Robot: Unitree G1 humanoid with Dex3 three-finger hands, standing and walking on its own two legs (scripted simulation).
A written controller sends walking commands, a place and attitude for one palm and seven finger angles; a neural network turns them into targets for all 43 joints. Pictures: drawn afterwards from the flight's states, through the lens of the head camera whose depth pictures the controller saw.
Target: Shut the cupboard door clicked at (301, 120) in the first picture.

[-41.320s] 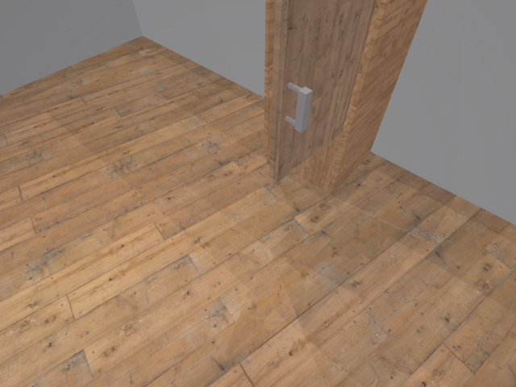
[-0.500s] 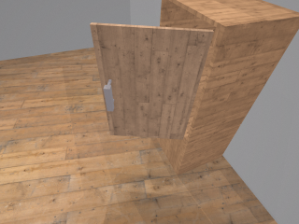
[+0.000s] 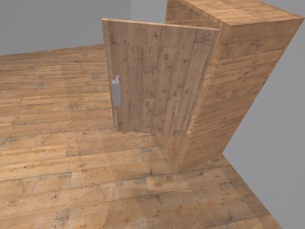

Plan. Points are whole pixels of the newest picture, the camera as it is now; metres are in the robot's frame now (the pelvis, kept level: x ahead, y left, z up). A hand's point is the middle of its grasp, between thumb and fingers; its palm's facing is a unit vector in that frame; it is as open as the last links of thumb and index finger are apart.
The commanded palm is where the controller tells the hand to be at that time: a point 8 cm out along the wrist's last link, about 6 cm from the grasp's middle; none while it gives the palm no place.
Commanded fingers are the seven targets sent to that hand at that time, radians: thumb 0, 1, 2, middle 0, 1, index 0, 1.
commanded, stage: come to a stop and stand still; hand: left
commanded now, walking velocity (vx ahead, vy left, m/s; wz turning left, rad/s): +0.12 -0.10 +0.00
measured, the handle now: (117, 90) +0.66 +0.19 -0.03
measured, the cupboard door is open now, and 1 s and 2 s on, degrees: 64 64 64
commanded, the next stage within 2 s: look again from close up in 0.38 s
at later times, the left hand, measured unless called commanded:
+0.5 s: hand out of the picture -0.01 +0.13 -0.17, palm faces -0.01 -0.99 -0.15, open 7.3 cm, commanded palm none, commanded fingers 0.00 0.90 0.90 -0.20 -0.30 -0.20 -0.30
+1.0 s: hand out of the picture -0.03 +0.12 -0.17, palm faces +0.00 -0.99 -0.15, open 7.3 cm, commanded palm none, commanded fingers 0.00 0.90 0.90 -0.20 -0.30 -0.20 -0.30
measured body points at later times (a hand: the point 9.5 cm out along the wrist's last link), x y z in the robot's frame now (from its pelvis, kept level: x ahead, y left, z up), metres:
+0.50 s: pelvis +0.00 -0.02 +0.00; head +0.01 -0.02 +0.45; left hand -0.01 +0.18 -0.16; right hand -0.02 -0.24 -0.16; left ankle +0.00 +0.06 -0.74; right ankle -0.06 -0.13 -0.74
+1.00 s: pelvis -0.01 -0.03 +0.01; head +0.00 -0.03 +0.46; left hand -0.02 +0.17 -0.16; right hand -0.01 -0.25 -0.15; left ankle +0.00 +0.06 -0.74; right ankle -0.06 -0.13 -0.74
